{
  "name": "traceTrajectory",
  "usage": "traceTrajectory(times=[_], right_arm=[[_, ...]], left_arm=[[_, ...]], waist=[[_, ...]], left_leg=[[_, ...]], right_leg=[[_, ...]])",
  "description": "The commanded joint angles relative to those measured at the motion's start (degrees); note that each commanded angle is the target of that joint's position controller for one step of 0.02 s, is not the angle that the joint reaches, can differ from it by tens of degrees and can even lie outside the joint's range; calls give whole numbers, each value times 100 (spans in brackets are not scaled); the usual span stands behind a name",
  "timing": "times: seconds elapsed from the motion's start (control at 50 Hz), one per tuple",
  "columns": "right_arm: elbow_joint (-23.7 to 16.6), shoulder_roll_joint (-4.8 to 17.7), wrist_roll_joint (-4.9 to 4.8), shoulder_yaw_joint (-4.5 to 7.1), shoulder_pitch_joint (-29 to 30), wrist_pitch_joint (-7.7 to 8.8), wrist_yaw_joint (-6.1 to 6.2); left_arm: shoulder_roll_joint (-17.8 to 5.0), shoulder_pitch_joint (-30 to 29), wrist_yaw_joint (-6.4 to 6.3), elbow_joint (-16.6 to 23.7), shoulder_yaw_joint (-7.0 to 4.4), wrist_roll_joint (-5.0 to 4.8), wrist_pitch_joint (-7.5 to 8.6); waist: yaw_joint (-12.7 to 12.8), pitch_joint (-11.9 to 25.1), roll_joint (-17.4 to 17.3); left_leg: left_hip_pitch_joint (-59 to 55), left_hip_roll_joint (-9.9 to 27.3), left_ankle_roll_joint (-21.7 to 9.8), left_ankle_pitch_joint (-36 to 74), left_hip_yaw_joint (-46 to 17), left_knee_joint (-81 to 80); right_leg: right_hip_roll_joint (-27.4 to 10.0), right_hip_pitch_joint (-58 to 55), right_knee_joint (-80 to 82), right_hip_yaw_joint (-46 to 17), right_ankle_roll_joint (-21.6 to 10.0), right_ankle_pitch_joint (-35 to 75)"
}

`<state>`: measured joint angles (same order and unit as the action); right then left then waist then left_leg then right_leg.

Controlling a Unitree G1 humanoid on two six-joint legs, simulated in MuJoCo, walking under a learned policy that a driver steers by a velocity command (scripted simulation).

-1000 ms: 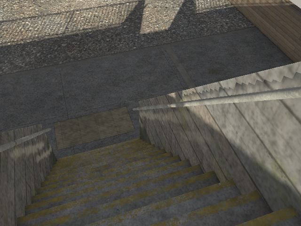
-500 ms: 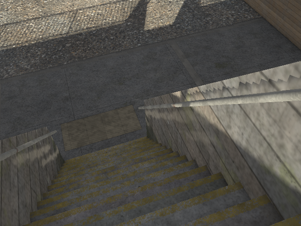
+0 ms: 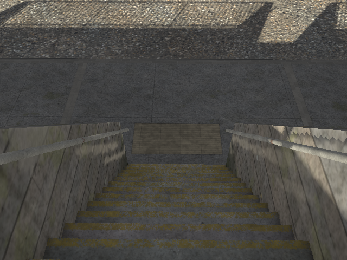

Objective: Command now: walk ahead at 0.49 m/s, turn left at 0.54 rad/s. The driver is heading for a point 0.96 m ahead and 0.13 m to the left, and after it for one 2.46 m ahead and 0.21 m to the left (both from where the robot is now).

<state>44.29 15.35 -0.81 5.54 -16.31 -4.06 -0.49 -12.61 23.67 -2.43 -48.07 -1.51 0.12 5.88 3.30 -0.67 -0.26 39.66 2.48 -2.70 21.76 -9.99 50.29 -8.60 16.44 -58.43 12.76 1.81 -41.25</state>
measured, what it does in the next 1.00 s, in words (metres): goes down, turning left: left foot 0.24 m lower, then right foot 0.24 m lower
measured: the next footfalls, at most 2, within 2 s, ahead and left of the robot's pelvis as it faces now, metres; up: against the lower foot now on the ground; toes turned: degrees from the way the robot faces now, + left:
left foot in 0.16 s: +0.16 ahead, +0.18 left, -0.24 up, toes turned +6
right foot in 0.86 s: +0.40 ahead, +0.01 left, -0.48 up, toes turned +5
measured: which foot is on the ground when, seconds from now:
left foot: up 0.00-0.14, down 0.16-0.88, up 0.90-1.00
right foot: down 0.00-0.16, up 0.18-0.84, down 0.86-1.00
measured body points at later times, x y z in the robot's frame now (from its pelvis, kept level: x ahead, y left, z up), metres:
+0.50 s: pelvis +0.15 +0.11 -0.22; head +0.13 +0.16 +0.23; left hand +0.23 +0.38 -0.34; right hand +0.22 -0.11 -0.34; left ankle +0.12 +0.17 -0.91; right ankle +0.35 -0.03 -0.78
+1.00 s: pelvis +0.28 +0.08 -0.40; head +0.29 +0.08 +0.05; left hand +0.12 +0.23 -0.55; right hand +0.45 -0.07 -0.55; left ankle +0.19 +0.19 -0.82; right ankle +0.34 -0.03 -1.15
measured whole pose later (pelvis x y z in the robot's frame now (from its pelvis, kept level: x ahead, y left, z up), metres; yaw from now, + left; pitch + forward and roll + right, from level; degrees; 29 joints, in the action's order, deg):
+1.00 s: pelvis +0.28 +0.08 -0.40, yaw +24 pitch -1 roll +0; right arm 47.7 7.2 -3.6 -0.7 -14.2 -3.0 1.9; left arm -7.6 32.3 2.0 -52.6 0.1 2.7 -1.5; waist 3.0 -1.1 -0.2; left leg 48.2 -9.0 2.2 -48.8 -6.2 123.9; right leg 1.7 10.8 -22.2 -4.4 -2.1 -11.3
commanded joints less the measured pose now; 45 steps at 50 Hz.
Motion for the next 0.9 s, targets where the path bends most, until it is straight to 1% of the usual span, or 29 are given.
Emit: traceTrajectory(times=[0.02, 0.06, 0.1, 0.12, 0.14, 0.16, 0.18, 0.2, 0.22, 0.26, 0.28, 0.3, 0.32, 0.34, 0.38, 0.4, 0.42, 0.44, 0.46, 0.5, 0.54, 0.6, 0.7, 0.8, 0.82, 0.84, 0.86, 0.88, 0.9], right_arm=[[-438, -165, -116, -106, 557, -49, -269], [-274, 74, -234, -31, 464, -195, -307], [-67, 465, -212, 118, -30, -248, -237], [21, 572, -136, 151, -119, -179, -221], [397, 633, -115, 259, -1061, -54, -162], [734, 1012, 117, 363, -2104, 30, -97], [931, 1487, 190, 287, -2201, 185, -113], [717, 1644, 187, 85, -1622, 346, -203], [645, 1445, -34, 83, -1533, 318, -291], [544, 1107, -162, -23, -1108, 286, -290], [603, 1495, -179, 79, -920, 299, -240], [418, 815, -6, -174, -611, 376, -205], [449, 558, 90, -242, -500, 408, -130], [456, 589, 87, -225, -494, 440, -61], [317, 179, 214, -454, -327, 328, 321], [310, 251, 283, -510, -390, 303, 445], [271, 376, 239, -508, -452, 276, 521], [354, 432, 134, -494, -778, 289, 567], [378, 368, 67, -511, -908, 295, 592], [344, 163, 90, -592, -1017, 199, 707], [321, 24, 100, -647, -927, 134, 750], [353, -172, 105, -681, -947, 131, 698], [187, -199, -26, -572, -742, 274, 643], [-78, -173, 8, -533, -202, 247, 406], [-132, -241, -55, -562, -144, 214, 471], [-65, -321, -48, -595, 27, 224, 448], [88, -500, 16, -617, -260, 253, 346], [207, -722, 51, -636, -347, 306, 209], [338, -1072, -71, -679, -753, 344, 33]], left_arm=[[-882, 58, -129, 199, -208, -90, -63], [-1013, 63, -57, 171, -307, -169, -157], [-1138, -573, -4, 275, -395, -269, -180], [-785, -460, -30, 204, -305, -286, -319], [-902, -408, -114, -106, -375, -262, -368], [-929, -551, -148, -244, -381, -282, -352], [-293, -676, -157, -241, -249, -4, -327], [-94, 222, -74, 227, -224, 146, -257], [-456, 250, -84, 399, -249, 16, -216], [-608, -292, -259, 661, -287, -237, -247], [-239, -810, -315, 1113, -144, -348, -328], [-582, -1054, -317, 1104, -238, -397, -411], [-643, -859, -293, 984, -256, -290, -489], [-623, -597, -265, 917, -272, -116, -530], [-345, -1010, -297, 1241, -174, 167, -720], [-268, -882, -272, 1183, -153, 146, -730], [-178, -674, -227, 1168, -118, 125, -769], [-422, -545, -154, 1159, -243, 1, -769], [-466, -785, -116, 1244, -265, -6, -800], [-291, -1251, -64, 1463, -228, 114, -938], [-258, -948, 20, 1367, -241, 123, -975], [-270, -894, 111, 1274, -245, 181, -955], [-375, -1037, 178, 1211, -225, 231, -764], [-302, -107, 418, 862, -273, 100, -597], [-218, 201, 457, 762, -255, -41, -601], [-160, 999, 458, 358, -320, -173, -630], [-93, 1795, 451, -6, -338, -52, -701], [-73, 2959, 426, -424, -302, 26, -743], [199, 2697, 448, -505, -32, 77, -716]], waist=[[193, -705, 406], [249, -652, 526], [-179, -288, 882], [-117, -359, 587], [-650, 74, 737], [-1362, 476, 187], [-1376, 46, -1490], [-363, 583, -2439], [-485, 1223, -2097], [-375, 1206, -198], [-214, 990, -750], [-168, 437, -127], [-64, 313, -367], [31, 340, -476], [87, 83, -394], [156, 341, -296], [193, 554, -382], [158, 646, -344], [84, 392, -461], [-76, 32, -412], [52, -98, -514], [3, -284, -566], [-177, -335, -553], [-315, -347, -569], [-317, -497, -435], [-36, -378, -207], [-32, -111, 143], [325, 327, 1070], [16, 479, 1933]], left_leg=[[-1367, -214, 228, 1178, 953, -1050], [-1393, -11, 90, 1074, 744, -1090], [-1737, 341, -41, 921, 745, -1253], [-1643, 490, -107, 306, 785, -3130], [-3419, 379, -221, 683, 908, -3316], [-4651, 379, -615, 756, 667, -3352], [-5019, 520, -798, 3174, 452, -2478], [-5770, 606, -930, 4181, 202, -578], [-5573, 858, -1319, 2956, -269, -739], [-4313, 1279, -1539, -1224, -1424, -1725], [-3777, 1885, -1868, -3404, -3140, -2425], [-3121, 1616, -1407, -3870, -2968, -2243], [-2874, 1351, -1049, -3271, -2732, -2004], [-2805, 1169, -756, -2505, -2626, -1739], [-1933, 695, -638, -728, -1901, -1309], [-1831, 624, -667, 207, -1830, -1020], [-1980, 586, -632, 585, -1839, -919], [-2157, 321, -607, -318, -1695, -784], [-2138, 264, -534, -625, -1833, -805], [-1965, 171, -671, -1694, -2020, -629], [-1833, 25, -714, -1972, -1885, -530], [-1719, -19, -817, -2225, -1902, -217], [-1325, -290, -1132, -2384, -1832, 370], [-450, -640, -1216, -2104, -1592, 1268], [-777, -722, -1166, -2755, -1528, 1813], [-461, -817, -1000, -2891, -1200, 2514], [281, -961, -770, -3453, -828, 3390], [1721, -1451, -294, -6380, -186, 5634], [2874, -1691, 168, -8447, -20, 7227]], right_leg=[[-855, 1610, 952, -293, -507, 1095], [-1106, 1310, 139, -462, -366, 1009], [-1417, 956, -704, -705, -174, 1734], [-1285, 205, -1176, -545, -67, 2106], [-1278, 700, -2269, -644, -81, 2846], [-563, 1127, -5026, -379, 80, 2064], [536, 2744, -7904, -163, 349, -1993], [480, 4347, -8077, -969, 336, -1738], [424, 4428, -7841, -1127, 417, -1297], [280, 4704, -7229, -1331, 73, -59], [254, 5222, -6832, -1604, 11, 241], [146, 5530, -5360, -2153, -131, 1874], [233, 5435, -4935, -2123, -218, 2445], [272, 5450, -4743, -2118, -213, 2662], [489, 4743, -3003, -1948, 276, 4012], [589, 4260, -3075, -1905, 437, 4404], [645, 4143, -3246, -1856, 500, 4392], [736, 4225, -2708, -2036, 459, 4740], [785, 4216, -2357, -2109, 421, 4867], [1008, 4368, -1903, -2204, 524, 5337], [996, 4040, -1427, -2317, 494, 5610], [927, 3634, -972, -2493, 391, 5960], [884, 2411, 1119, -2437, 242, 6555], [756, 86, 3080, -1944, -92, 6445], [429, 134, 4543, -2024, -210, 6739], [317, -1012, 5482, -1479, -161, 7452], [251, -2340, 5253, -1218, -169, 7719], [-433, -3950, 4373, -1825, -506, 9530], [-591, -4646, 2137, -1825, -913, 10927]])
